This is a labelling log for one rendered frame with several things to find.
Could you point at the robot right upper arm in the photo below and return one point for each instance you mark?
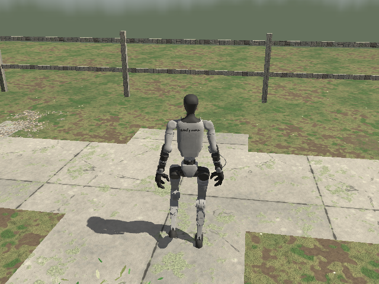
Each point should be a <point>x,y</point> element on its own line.
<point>208,125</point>

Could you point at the humanoid robot torso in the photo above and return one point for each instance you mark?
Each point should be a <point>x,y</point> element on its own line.
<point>190,143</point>

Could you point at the robot left upper arm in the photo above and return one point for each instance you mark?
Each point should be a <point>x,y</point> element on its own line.
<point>171,125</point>

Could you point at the robot right hand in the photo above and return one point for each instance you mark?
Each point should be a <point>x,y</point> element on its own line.
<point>220,177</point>

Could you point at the right robot forearm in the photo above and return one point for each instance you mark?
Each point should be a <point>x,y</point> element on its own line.
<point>217,161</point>

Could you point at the robot left hand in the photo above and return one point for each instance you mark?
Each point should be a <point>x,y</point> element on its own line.
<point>159,181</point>

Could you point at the left robot forearm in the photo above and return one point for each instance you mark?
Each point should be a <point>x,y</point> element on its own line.
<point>162,161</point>

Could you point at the robot right shin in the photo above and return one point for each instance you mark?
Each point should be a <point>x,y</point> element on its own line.
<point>200,220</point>

